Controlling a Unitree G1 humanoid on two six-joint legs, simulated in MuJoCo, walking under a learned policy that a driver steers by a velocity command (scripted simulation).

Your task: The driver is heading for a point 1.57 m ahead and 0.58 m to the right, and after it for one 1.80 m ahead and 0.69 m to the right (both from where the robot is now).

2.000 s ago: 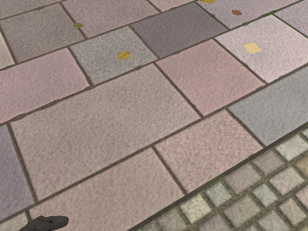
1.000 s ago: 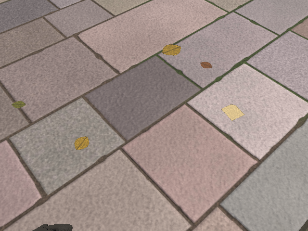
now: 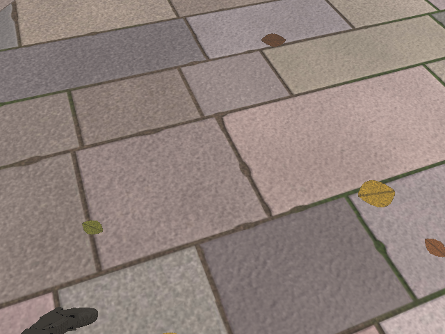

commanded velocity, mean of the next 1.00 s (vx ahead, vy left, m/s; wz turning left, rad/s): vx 0.50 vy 0.00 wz -0.26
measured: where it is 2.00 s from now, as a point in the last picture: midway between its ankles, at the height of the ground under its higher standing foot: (275, 222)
